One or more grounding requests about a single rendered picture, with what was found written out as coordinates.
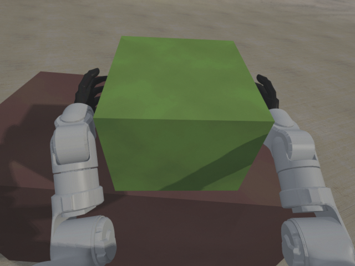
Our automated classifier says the right robot hand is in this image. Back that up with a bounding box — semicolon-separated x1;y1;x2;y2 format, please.
255;74;279;109

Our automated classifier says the pedestal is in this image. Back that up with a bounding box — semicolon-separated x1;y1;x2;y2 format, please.
0;71;316;266

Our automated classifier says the left robot upper arm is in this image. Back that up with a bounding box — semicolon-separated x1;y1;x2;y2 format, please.
32;215;116;266

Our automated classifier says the left robot hand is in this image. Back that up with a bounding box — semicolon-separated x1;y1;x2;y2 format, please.
74;68;107;113

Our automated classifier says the right robot forearm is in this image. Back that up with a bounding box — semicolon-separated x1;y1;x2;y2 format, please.
263;109;355;261

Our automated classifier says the right robot upper arm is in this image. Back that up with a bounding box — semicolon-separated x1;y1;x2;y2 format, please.
281;217;355;266

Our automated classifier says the carton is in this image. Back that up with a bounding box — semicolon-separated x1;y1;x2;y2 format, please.
93;36;275;191

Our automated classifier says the left robot forearm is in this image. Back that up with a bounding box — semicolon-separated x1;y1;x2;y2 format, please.
50;103;104;260

